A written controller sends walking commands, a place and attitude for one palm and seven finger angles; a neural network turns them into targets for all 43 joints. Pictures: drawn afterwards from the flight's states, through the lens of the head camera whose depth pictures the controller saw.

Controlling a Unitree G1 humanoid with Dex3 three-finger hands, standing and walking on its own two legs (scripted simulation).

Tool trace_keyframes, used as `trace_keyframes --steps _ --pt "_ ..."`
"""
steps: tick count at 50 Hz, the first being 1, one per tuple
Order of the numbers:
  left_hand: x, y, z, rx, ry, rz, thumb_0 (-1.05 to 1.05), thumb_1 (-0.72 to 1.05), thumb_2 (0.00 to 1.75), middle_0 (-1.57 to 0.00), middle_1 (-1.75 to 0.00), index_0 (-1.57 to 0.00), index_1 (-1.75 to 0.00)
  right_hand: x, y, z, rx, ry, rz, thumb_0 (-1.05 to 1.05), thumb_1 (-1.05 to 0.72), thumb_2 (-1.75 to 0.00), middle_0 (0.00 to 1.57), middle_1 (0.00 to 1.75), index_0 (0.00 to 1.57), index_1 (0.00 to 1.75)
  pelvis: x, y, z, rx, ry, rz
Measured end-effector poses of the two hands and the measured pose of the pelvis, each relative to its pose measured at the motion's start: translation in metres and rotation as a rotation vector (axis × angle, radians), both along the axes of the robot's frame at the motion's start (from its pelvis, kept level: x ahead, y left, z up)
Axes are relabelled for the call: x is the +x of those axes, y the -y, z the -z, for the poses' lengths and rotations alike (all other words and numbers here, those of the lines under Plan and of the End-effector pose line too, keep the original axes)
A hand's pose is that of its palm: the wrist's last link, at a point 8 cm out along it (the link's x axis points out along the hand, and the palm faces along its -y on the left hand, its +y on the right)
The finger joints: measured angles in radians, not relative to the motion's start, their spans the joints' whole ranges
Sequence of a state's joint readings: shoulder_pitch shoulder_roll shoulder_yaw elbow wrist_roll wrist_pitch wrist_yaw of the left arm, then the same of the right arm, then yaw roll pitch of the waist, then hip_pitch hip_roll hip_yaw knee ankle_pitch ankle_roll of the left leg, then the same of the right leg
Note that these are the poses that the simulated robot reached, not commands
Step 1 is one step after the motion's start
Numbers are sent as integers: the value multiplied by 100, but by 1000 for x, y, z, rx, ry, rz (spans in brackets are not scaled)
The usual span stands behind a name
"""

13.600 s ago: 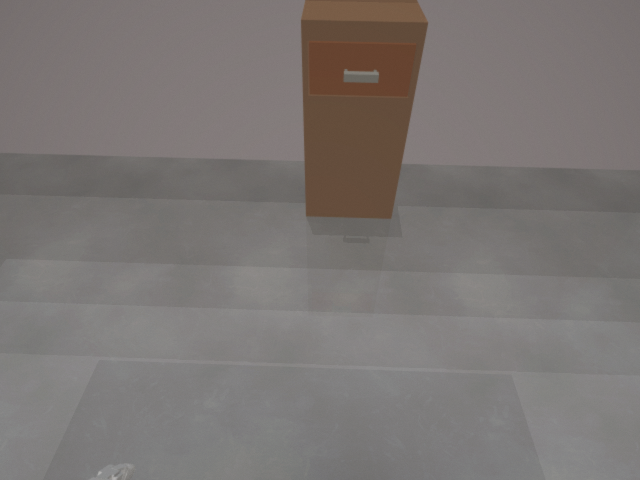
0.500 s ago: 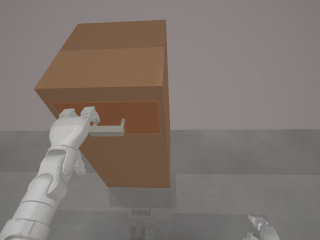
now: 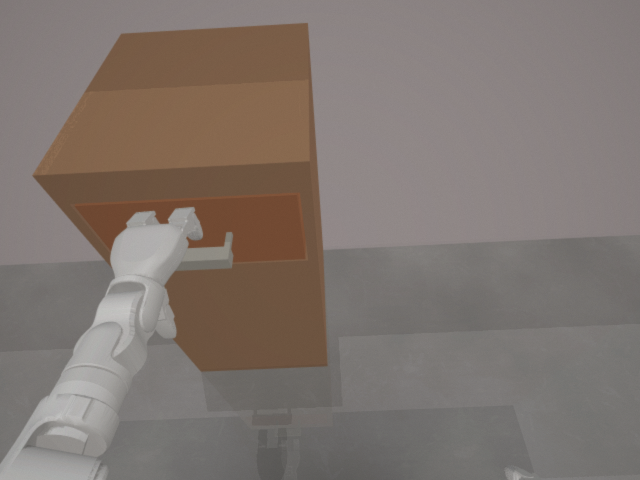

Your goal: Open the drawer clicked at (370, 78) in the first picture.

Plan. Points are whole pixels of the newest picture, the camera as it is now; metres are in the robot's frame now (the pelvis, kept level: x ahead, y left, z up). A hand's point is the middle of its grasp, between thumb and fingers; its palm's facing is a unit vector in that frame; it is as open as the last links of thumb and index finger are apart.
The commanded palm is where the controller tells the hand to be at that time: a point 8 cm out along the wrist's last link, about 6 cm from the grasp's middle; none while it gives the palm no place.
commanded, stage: move the hooked fingers above the handle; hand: left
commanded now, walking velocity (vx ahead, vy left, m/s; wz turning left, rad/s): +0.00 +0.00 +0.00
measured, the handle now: (198, 248) +0.48 +0.25 -0.06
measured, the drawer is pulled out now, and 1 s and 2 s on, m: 0.00 0.00 0.00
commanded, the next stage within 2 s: lower the fingers behind the handle in 1.34 s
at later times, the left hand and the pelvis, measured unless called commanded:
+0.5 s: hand (190, 258) +0.42 +0.22 +0.00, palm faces -0.07 -0.04 -1.00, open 13.9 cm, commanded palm +0.40 +0.23 +0.06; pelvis +0.00 +0.01 -0.01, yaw -1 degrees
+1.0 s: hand (195, 256) +0.42 +0.22 +0.00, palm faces -0.04 -0.04 -1.00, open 13.9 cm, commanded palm +0.41 +0.23 +0.06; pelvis +0.00 +0.01 -0.01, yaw +0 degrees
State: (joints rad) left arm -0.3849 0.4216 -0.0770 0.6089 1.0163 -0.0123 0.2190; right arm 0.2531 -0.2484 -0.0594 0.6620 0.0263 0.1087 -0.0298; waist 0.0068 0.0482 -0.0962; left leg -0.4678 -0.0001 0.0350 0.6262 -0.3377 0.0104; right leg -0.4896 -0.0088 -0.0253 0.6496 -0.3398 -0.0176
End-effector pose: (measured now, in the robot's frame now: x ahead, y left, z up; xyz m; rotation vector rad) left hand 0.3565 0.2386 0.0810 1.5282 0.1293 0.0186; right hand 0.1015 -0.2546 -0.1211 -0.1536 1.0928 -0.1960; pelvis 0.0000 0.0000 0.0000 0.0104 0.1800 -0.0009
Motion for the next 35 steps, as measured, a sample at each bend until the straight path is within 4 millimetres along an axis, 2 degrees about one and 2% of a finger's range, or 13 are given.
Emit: trace_keyframes --steps 8,13,18,23,29,35 --pt "18 14 5 -6 48 90 0 -49 30 -32 -120 -32 -120 -15 1 4 -21 -36 16 1 -90 -90 20 30 20 30 -2 -4 5 -4 -29 -1" --pt "29 8 7 12 72 43 0 -49 30 -32 -120 -32 -120 -27 0 8 -8 -66 35 1 -90 -90 20 30 20 30 -2 -6 7 -4 -53 8" --pt "34 2 18 33 14 -6 0 -49 30 -32 -120 -31 -120 -39 -1 11 -2 -101 49 1 -90 -90 20 30 20 30 -2 -6 7 -5 -65 11" --pt "39 9 24 8 -10 36 0 -49 30 -32 -120 -32 -120 -49 2 10 -22 -131 63 1 -90 -90 20 30 20 30 -1 -6 8 -9 -72 8" --pt "50 16 25 4 39 78 0 -49 30 -32 -120 -32 -120 -58 7 11 -41 -152 74 1 -90 -90 20 30 20 30 -2 -7 12 -11 -93 7" --pt "55 5 26 24 51 9 0 -49 30 -32 -120 -32 -120 -66 7 14 -31 -169 91 1 -90 -90 20 30 20 30 -2 -7 13 -10 -112 20"
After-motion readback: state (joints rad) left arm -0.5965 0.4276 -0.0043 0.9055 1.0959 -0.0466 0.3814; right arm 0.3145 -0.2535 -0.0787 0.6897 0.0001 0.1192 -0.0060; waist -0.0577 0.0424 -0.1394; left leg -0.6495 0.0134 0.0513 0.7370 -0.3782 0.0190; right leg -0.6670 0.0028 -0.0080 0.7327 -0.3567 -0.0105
